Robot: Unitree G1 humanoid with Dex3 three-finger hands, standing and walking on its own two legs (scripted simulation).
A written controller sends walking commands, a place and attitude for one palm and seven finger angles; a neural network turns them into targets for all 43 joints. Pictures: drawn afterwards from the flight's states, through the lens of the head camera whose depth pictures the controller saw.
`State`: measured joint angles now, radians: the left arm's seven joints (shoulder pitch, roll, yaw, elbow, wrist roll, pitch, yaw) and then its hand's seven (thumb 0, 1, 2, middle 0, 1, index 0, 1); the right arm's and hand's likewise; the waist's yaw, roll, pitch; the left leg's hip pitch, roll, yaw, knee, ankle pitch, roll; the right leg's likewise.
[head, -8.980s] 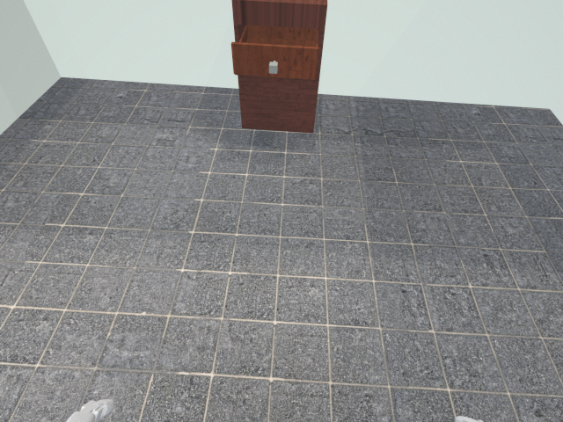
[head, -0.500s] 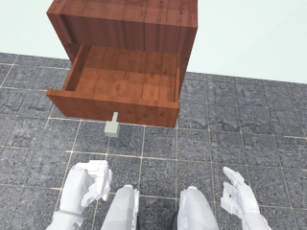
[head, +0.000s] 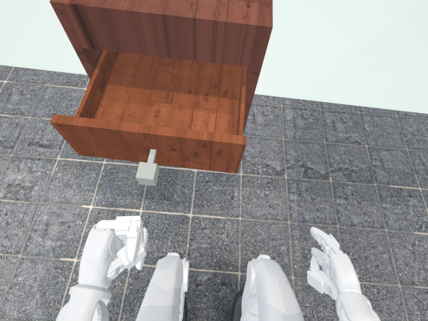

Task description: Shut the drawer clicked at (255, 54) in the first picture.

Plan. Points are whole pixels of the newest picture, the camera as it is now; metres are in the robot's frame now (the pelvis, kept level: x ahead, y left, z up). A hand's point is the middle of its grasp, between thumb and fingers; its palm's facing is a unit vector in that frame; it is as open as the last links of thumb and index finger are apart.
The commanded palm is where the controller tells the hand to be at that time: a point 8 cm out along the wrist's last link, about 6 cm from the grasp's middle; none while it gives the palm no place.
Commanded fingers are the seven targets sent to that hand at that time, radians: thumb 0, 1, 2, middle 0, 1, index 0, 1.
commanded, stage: bring the fist close to the handle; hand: left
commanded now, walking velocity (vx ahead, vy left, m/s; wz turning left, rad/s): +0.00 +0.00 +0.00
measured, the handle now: (149, 166) +0.42 +0.16 -0.06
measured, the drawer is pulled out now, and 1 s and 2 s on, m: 0.21 0.21 0.19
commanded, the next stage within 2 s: push the drawer shut in 1.16 s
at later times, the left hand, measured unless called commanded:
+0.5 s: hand (154, 230) +0.28 +0.13 -0.03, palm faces -0.12 -0.99 -0.02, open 3.3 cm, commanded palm +0.27 +0.18 -0.03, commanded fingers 0.00 0.90 0.90 -1.40 -1.60 -1.40 -1.60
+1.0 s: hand (162, 218) +0.31 +0.12 -0.06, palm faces -0.10 -0.99 -0.01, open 3.3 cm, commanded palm +0.30 +0.17 -0.06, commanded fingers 0.00 0.90 0.90 -1.40 -1.60 -1.40 -1.60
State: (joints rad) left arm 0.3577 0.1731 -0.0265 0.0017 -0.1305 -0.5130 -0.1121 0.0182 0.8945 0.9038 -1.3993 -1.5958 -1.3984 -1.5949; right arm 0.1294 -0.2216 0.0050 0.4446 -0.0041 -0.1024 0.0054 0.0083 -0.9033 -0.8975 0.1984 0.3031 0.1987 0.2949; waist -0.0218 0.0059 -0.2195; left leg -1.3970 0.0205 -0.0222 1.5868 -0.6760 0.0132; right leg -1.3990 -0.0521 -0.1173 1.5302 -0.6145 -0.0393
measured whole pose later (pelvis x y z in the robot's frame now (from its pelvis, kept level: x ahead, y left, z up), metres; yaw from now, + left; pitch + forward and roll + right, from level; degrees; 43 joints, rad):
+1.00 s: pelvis -0.01 +0.01 -0.05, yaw -1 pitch +33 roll -3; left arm -0.01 0.17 -0.01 0.24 -0.11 -0.50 -0.07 0.02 0.90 0.90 -1.40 -1.60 -1.40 -1.59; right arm 0.11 -0.25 0.02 0.49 -0.01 0.01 0.04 0.01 -0.91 -0.90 0.20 0.30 0.20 0.29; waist -0.04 0.03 -0.22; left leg -1.64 0.01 -0.01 1.76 -0.70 0.03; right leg -1.65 -0.06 -0.10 1.70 -0.63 -0.03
